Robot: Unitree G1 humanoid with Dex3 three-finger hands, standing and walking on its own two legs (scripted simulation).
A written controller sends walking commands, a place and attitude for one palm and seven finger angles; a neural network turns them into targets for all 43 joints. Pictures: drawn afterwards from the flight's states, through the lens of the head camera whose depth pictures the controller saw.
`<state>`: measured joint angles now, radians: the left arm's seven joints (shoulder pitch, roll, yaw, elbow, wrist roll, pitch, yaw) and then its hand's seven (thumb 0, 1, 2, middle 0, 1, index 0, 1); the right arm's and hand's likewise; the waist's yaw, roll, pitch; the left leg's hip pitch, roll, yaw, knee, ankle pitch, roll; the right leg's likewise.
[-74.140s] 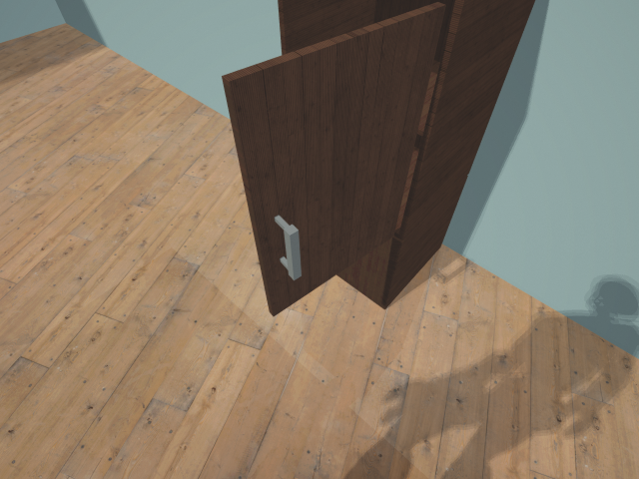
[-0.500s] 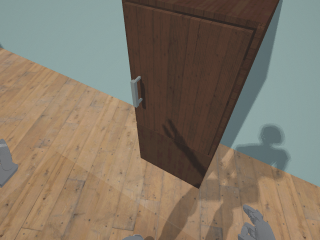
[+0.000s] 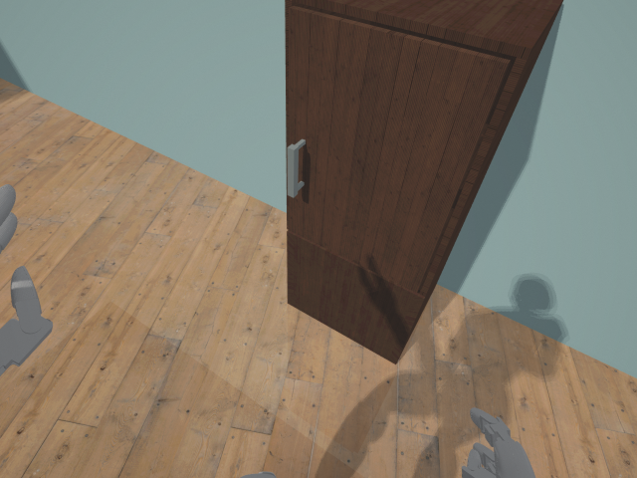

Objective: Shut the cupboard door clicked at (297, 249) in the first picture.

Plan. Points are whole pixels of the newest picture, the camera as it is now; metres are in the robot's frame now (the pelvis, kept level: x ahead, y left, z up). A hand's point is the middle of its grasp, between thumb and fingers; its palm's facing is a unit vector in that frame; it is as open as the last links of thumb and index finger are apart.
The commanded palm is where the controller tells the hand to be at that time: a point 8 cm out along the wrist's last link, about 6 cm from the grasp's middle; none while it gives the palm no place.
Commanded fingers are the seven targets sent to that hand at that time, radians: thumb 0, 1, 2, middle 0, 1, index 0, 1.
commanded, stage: stop stepping back and stand still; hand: left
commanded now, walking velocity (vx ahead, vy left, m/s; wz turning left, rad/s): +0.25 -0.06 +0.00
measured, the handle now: (297, 168) +0.80 +0.14 -0.08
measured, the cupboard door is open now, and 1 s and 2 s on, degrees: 0 0 0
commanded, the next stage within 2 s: let the arm hang, fingers relaxed in 0.68 s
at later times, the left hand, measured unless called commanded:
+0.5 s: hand out of the picture +0.12 +0.31 +0.18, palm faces +0.49 -0.81 -0.33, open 7.4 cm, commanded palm +0.06 +0.34 +0.19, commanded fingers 0.00 0.90 0.90 -0.20 -0.30 -0.20 -0.30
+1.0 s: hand out of the picture +0.04 +0.24 -0.12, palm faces +0.00 -0.97 -0.26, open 7.4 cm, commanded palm none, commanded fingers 0.00 0.90 0.90 -0.20 -0.30 -0.20 -0.30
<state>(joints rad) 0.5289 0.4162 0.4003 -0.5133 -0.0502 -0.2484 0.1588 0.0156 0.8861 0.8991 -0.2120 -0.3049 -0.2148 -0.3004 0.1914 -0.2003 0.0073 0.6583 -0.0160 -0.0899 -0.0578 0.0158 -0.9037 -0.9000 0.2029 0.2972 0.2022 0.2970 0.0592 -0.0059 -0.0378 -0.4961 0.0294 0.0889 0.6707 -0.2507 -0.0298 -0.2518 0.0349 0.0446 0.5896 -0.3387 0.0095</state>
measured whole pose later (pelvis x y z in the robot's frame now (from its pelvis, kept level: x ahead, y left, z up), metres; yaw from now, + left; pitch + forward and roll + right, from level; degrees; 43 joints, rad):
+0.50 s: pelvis -0.09 +0.04 +0.00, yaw -2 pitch -2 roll -1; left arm 0.45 0.40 0.41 -0.43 -0.05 -0.16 0.20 0.01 0.89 0.90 -0.21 -0.31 -0.22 -0.30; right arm 0.34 -0.25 -0.01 0.69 -0.01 -0.06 -0.09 0.02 -0.90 -0.90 0.20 0.30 0.20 0.30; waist -0.01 -0.01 -0.07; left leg -0.37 0.03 0.04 0.64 -0.27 0.02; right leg -0.22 0.02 -0.05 0.64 -0.39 -0.03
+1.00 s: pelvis -0.11 +0.05 +0.00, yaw -2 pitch -2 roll +0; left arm 0.25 0.19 0.03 0.61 0.02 0.09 0.02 0.01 0.91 0.90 -0.19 -0.30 -0.20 -0.30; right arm 0.19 -0.26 0.01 0.82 -0.04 0.01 0.00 0.01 -0.91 -0.90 0.20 0.30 0.20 0.30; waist -0.03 0.03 0.00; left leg -0.36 -0.01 0.03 0.64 -0.26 0.03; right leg -0.26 0.01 -0.07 0.66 -0.37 -0.04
